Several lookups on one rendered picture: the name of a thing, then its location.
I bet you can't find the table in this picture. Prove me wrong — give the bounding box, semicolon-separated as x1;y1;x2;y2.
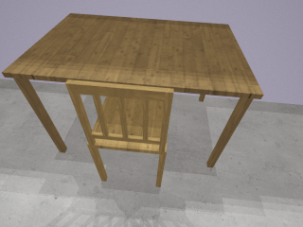
2;13;263;168

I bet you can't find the chair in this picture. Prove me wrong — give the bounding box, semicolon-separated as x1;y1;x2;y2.
65;79;174;187

